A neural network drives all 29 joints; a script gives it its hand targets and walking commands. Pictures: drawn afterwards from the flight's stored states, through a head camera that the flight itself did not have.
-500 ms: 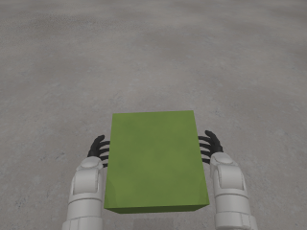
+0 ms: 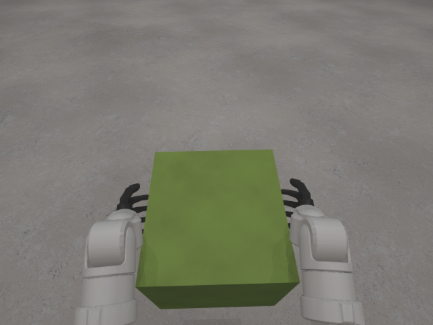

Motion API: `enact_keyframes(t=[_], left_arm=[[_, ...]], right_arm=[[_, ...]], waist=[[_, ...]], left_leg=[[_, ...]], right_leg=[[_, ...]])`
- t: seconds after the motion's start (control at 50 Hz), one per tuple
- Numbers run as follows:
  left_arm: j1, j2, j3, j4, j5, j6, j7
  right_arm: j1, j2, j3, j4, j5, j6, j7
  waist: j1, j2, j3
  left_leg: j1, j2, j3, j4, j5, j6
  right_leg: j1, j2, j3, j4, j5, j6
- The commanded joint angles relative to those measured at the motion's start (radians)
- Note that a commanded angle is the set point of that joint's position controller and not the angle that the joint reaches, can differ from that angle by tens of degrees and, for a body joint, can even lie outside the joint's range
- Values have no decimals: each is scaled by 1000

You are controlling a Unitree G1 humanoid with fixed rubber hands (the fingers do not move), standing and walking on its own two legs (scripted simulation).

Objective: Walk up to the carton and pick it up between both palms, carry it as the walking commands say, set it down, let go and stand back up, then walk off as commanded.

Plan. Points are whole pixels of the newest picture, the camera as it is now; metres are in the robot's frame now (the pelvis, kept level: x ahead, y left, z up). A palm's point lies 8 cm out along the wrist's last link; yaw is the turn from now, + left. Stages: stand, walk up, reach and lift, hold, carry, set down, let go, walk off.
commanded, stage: carry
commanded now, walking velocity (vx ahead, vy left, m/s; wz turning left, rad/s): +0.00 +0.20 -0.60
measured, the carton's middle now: (215, 230) +0.31 +0.03 +0.01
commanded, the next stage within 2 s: none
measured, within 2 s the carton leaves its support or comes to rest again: neither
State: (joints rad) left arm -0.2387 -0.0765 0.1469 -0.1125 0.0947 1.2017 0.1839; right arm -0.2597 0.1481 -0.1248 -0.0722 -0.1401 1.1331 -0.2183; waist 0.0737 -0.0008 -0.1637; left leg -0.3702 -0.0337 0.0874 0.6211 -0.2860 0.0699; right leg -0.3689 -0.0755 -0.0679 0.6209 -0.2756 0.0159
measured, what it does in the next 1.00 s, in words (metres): steps to the left, turning right: right foot, then left foot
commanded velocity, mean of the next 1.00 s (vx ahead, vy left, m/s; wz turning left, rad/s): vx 0.00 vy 0.20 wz -0.60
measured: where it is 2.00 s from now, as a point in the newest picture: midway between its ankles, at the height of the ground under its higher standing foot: outside the picture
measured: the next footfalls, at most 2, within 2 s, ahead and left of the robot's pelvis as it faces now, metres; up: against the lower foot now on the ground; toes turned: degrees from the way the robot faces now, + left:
right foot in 0.46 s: -0.02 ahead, -0.05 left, +0.00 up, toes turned -22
left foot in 0.80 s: +0.11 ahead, +0.26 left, +0.00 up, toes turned -19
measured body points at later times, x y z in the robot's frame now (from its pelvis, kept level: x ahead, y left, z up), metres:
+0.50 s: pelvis -0.02 +0.06 +0.00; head -0.03 +0.05 +0.45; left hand +0.30 +0.15 +0.07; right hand +0.23 -0.17 +0.07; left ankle +0.02 +0.09 -0.72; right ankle -0.06 -0.03 -0.73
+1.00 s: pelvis +0.01 +0.19 +0.01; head +0.02 +0.19 +0.46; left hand +0.33 +0.20 +0.07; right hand +0.18 -0.09 +0.07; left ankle +0.07 +0.27 -0.72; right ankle -0.05 +0.11 -0.66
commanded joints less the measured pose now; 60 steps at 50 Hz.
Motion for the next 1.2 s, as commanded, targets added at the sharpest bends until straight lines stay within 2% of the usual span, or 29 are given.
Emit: enact_keyframes(t=[0.0, 0.04, 0.1, 0.12, 0.14, 0.18, 0.22, 0.28, 0.32, 0.4, 0.42, 0.46, 0.5, 0.54, 0.6, 0.72, 0.74, 0.76, 0.78, 0.8, 0.82, 0.86, 0.92, 1.02, 1.06, 1.08, 1.1, 1.12, 1.18], left_arm=[[-648, -1018, -730, -140, -500, -12, -411], [-615, -1024, -705, -99, -478, -1, -406], [-645, -1049, -693, -100, -442, 9, -394], [-646, -1028, -690, -151, -434, 9, -387], [-632, -1005, -685, -144, -426, 11, -382], [-741, -1002, -718, -193, -446, 13, -376], [-773, -1009, -734, -250, -469, 14, -377], [-621, -1029, -700, -136, -452, 22, -379], [-547, -1031, -664, -93, -423, 22, -376], [-628, -1028, -702, -150, -452, 7, -386], [-602, -1048, -715, -157, -463, 3, -393], [-540, -975, -683, -121, -442, 4, -397], [-588, -1042, -713, -183, -432, -23, -389], [-597, -1018, -716, -234, -432, -20, -387], [-654, -1031, -748, -330, -472, -38, -379], [-400, -972, -677, -220, -370, -12, -358], [-461, -967, -699, -275, -383, -16, -355], [-380, -954, -701, -229, -366, -10, -357], [-457, -979, -732, -263, -387, -8, -359], [-451, -985, -732, -242, -384, -4, -360], [-497, -975, -760, -264, -391, -13, -361], [-553, -1004, -792, -256, -403, -6, -360], [-685, -1026, -833, -369, -475, -15, -372], [-507, -989, -731, -268, -458, -2, -382], [-461, -992, -729, -211, -459, 9, -400], [-458, -940, -705, -198, -441, 13, -403], [-401, -944, -683, -121, -420, 19, -409], [-418, -983, -687, -133, -430, 3, -413], [-474, -1021, -717, -156, -428, -11, -413]], right_arm=[[-527, 942, 621, -151, 424, 35, 373], [-497, 955, 623, -111, 426, 63, 383], [-609, 1005, 659, -138, 461, 68, 404], [-591, 1008, 683, -148, 477, 76, 406], [-523, 1007, 676, -92, 470, 82, 413], [-526, 1007, 636, -26, 469, 87, 425], [-479, 1031, 629, -24, 459, 92, 416], [-503, 1024, 645, -86, 473, 84, 401], [-525, 1008, 647, -111, 481, 79, 405], [-438, 1020, 642, -46, 449, 75, 399], [-461, 1002, 638, -104, 443, 70, 390], [-433, 1001, 647, -57, 442, 69, 386], [-617, 1054, 719, -209, 505, 50, 400], [-477, 1050, 702, -129, 464, 40, 393], [-463, 1048, 682, -172, 466, 28, 383], [-414, 996, 722, -229, 472, 51, 390], [-398, 1008, 723, -234, 472, 48, 393], [-326, 976, 712, -197, 447, 56, 394], [-347, 992, 694, -188, 443, 54, 403], [-346, 970, 687, -187, 427, 54, 406], [-353, 1003, 713, -159, 442, 61, 416], [-320, 981, 656, -127, 426, 51, 418], [-371, 996, 631, -150, 422, 33, 406], [-394, 979, 689, -244, 426, 39, 373], [-359, 953, 688, -216, 399, 44, 359], [-337, 957, 695, -175, 388, 58, 359], [-374, 946, 705, -171, 381, 58, 360], [-389, 956, 723, -195, 394, 59, 365], [-466, 995, 743, -229, 436, 41, 380]], waist=[[-56, -151, -288], [-68, -263, -244], [-77, -1, -240], [-65, 132, -207], [-75, 171, -188], [-77, 237, -165], [-73, 104, -145], [-72, 37, -235], [-69, 92, -286], [-54, 126, -275], [-42, -16, -268], [-56, -354, -267], [-47, -185, -222], [-52, 7, -214], [-60, -88, -260], [-61, -299, -294], [-85, -279, -319], [-85, -128, -299], [-88, 156, -328], [-71, 329, -298], [-63, 251, -278], [-71, 280, -214], [-73, 299, -174], [-60, 84, -263], [-28, -104, -238], [-53, -359, -240], [-72, -334, -227], [-62, -223, -250], [-58, -97, -203]], left_leg=[[-84, 94, -53, 59, 20, -34], [44, 115, -85, 71, -104, -41], [255, 190, -153, -198, 138, -22], [233, 250, -190, -229, 180, 14], [215, 323, -236, -279, 190, 49], [115, 335, -204, -369, -38, 47], [133, 309, -190, -343, -3, 46], [284, 319, -76, -231, 284, 104], [328, 296, 6, -170, 402, 102], [175, 267, 84, -96, 252, 62], [33, 239, 100, -10, 233, 10], [-416, 122, 2, 316, -276, -96], [-429, 158, -139, 495, -172, -108], [-400, 125, -94, 404, -132, -110], [-283, 71, -25, 326, -79, -136], [-9, 50, 10, 9, -16, -134], [96, 69, 3, -176, 81, -126], [195, 118, -9, -256, 136, -112], [311, 331, -251, -288, 408, -29], [357, 464, -344, -206, 581, 58], [303, 445, -223, -180, 543, 60], [248, 332, -79, -169, 513, 33], [188, 297, 3, -151, 458, 37], [181, 298, 38, -78, 281, 62], [-100, 222, 92, 116, 50, -15], [-358, 135, 50, 329, -315, -78], [-438, 126, -74, 482, -310, -97], [-442, 119, -114, 550, -250, -93], [-393, 141, -96, 546, -120, -129]], right_leg=[[291, -291, 343, -189, 340, -122], [68, -318, 366, -235, 145, -131], [-111, -63, 66, 9, 37, -20], [-142, -17, 8, 95, -43, -9], [-194, 23, -35, 209, -216, -4], [-191, 32, -39, 371, -235, -12], [-230, 12, 2, 405, -189, -22], [-205, 15, -33, 290, -179, -25], [-156, 11, -44, 205, -167, -20], [101, 2, -62, -116, 12, -42], [238, -77, 59, -200, 132, -60], [465, -447, 623, -219, 559, -214], [374, -385, 523, -181, 501, -245], [357, -291, 315, -148, 572, -165], [329, -203, 209, -107, 757, -123], [193, -163, 195, -57, 563, -75], [142, -120, 143, 21, 482, -48], [50, -54, 91, 115, 323, -22], [-162, 54, 20, 270, -127, 10], [-335, 85, -15, 486, -426, 30], [-297, 20, 28, 611, -377, 12], [-321, 11, 24, 592, -257, 17], [-246, 32, -45, 483, -189, 25], [39, 59, -102, 59, -63, -14], [314, -90, 108, -208, 147, -44], [442, -354, 512, -251, 386, -120], [421, -436, 641, -262, 514, -170], [444, -408, 538, -207, 570, -189], [317, -269, 293, -152, 673, -145]])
